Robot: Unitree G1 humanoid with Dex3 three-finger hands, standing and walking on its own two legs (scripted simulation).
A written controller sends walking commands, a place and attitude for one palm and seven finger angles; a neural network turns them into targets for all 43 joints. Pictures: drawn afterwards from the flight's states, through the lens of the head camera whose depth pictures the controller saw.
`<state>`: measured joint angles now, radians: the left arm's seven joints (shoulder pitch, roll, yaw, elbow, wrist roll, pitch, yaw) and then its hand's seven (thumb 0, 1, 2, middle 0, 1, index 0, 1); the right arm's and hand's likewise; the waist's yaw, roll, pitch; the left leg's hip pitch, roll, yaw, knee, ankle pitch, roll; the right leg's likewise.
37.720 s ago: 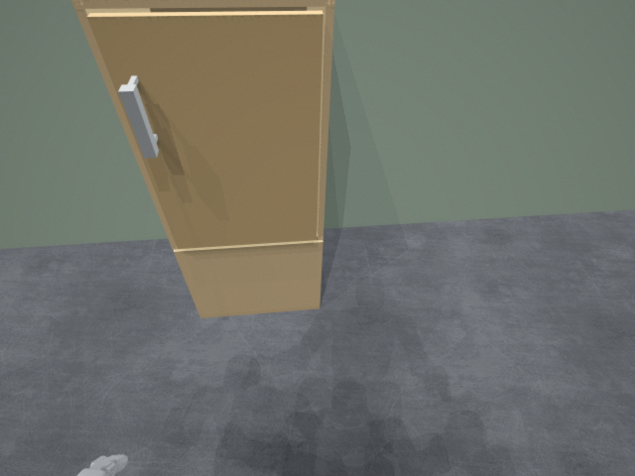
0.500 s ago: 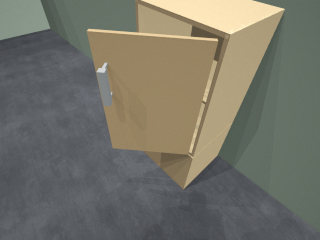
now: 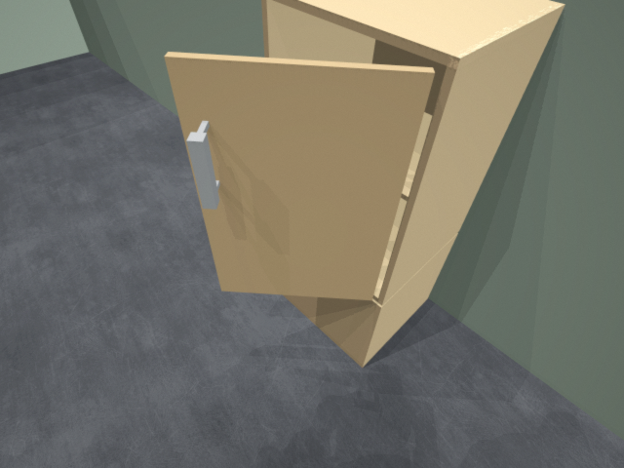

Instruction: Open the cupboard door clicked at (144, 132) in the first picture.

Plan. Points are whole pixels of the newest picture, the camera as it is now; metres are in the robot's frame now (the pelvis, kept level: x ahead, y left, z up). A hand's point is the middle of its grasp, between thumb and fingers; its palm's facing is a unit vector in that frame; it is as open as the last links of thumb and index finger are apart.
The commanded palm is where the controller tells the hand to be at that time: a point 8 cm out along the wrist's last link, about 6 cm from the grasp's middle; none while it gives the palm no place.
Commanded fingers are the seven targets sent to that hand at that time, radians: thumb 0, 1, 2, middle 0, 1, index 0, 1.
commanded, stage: look again from close up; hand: left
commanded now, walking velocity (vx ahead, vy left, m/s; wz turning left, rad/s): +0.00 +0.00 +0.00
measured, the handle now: (207, 165) +0.56 +0.21 +0.08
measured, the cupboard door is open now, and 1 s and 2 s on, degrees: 42 42 42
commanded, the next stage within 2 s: raise the hand with hooked fingers in 0.22 s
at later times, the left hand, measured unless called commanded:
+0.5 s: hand out of the picture +0.13 +0.22 -0.01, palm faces +0.28 -0.95 -0.11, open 7.6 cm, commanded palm +0.08 +0.26 -0.04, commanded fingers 0.00 0.67 0.80 -0.22 -0.45 -0.22 -0.45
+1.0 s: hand out of the picture +0.12 +0.22 +0.01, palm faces +0.00 -1.00 -0.10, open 10.1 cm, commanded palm +0.10 +0.29 +0.01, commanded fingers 0.00 0.08 0.55 -0.26 -0.82 -0.26 -0.82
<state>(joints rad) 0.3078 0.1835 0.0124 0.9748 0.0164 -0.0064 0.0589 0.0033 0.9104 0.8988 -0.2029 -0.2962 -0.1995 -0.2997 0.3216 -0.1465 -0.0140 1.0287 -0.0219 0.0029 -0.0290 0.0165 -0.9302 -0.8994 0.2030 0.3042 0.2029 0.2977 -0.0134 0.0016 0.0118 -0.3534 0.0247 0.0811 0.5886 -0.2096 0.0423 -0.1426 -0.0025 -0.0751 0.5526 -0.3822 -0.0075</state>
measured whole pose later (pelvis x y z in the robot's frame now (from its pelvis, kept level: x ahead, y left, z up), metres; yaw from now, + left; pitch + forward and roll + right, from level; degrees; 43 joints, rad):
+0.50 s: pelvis -0.05 +0.02 -0.01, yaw +4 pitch -2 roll -1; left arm 0.46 0.20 0.03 0.05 -0.16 -0.10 0.09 0.02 0.86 0.87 -0.21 -0.33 -0.20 -0.34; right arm 0.28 -0.24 0.03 0.75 0.05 -0.24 -0.07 0.01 -0.91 -0.90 0.20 0.30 0.20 0.30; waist -0.02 0.01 0.00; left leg -0.44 -0.05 0.05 0.60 -0.16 0.06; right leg -0.28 -0.03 -0.07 0.69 -0.37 -0.01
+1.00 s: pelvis -0.09 +0.00 -0.07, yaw +6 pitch +4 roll -5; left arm 0.28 0.35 0.17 0.00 -0.29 -0.32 -0.32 0.01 0.31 0.65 -0.24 -0.68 -0.24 -0.68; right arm 0.24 -0.25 0.08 0.56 0.05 -0.22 -0.09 0.01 -0.90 -0.90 0.21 0.30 0.21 0.30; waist 0.00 0.04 -0.06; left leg -0.87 -0.02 -0.06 1.06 -0.39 0.03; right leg -0.65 0.07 -0.12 1.05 -0.50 -0.03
